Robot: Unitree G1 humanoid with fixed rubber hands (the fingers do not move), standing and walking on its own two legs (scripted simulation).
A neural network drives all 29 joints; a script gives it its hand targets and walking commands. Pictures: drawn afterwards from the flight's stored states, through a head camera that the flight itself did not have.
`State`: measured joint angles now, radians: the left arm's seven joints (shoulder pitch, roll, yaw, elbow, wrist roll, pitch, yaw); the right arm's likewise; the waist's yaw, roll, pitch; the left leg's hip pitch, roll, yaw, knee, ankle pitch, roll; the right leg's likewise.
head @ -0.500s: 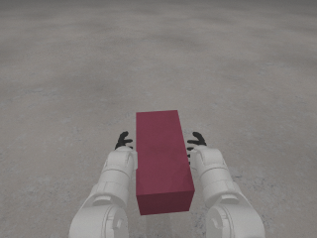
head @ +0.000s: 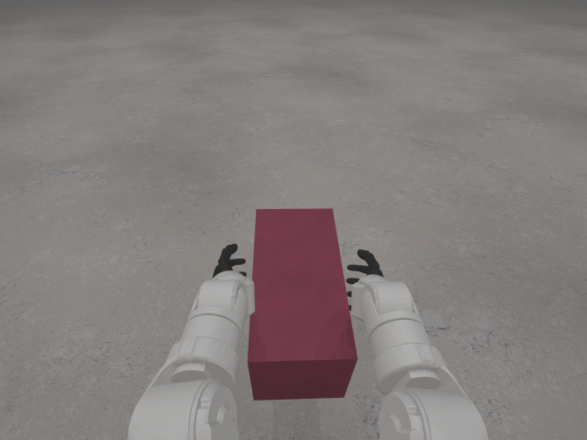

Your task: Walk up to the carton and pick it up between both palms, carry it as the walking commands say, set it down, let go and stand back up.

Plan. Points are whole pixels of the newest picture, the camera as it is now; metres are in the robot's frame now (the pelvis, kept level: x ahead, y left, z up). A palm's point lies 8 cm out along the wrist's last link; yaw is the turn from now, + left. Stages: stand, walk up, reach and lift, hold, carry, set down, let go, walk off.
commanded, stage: hold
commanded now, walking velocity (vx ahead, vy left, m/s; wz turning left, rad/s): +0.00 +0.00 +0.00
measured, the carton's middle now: (296, 296) +0.37 +0.01 -0.02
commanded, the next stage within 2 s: carry in 0.12 s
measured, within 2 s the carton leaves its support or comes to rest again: neither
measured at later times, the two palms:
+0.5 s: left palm (276, 223) +0.38 +0.04 +0.14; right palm (426, 235) +0.36 -0.19 +0.13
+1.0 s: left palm (337, 175) +0.55 -0.07 +0.12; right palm (461, 180) +0.52 -0.30 +0.12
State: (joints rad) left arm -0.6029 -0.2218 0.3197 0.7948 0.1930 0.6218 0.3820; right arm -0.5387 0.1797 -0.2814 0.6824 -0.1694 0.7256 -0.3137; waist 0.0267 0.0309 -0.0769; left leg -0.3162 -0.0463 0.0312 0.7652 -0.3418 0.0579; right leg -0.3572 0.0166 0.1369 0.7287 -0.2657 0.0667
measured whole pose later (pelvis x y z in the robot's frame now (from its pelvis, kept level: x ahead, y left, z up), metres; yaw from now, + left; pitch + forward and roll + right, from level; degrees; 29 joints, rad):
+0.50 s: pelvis +0.04 -0.06 +0.01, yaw -3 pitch +0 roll +0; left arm -0.63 -0.25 0.32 0.25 0.20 1.04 0.29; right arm -0.58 0.26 -0.26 0.18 -0.17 1.09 -0.32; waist 0.01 0.01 -0.10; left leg -0.33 0.08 0.03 0.71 -0.37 -0.03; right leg -0.38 0.07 -0.01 0.70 -0.32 -0.03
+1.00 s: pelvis +0.21 -0.16 +0.01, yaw -6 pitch +7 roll +0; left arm -0.55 -0.25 0.26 -0.01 0.15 1.23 0.33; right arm -0.53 0.25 -0.17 0.01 -0.13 1.25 -0.31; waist -0.01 -0.03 -0.15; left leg -0.25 0.11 0.04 0.60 -0.46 -0.08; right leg -0.47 0.08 -0.04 0.89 -0.50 -0.03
